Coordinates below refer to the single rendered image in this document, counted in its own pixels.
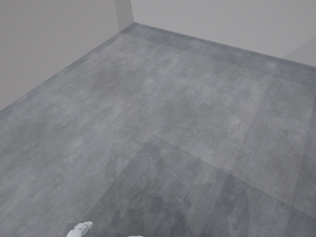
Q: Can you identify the robot left hand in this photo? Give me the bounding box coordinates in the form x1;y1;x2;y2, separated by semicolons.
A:
66;221;93;237

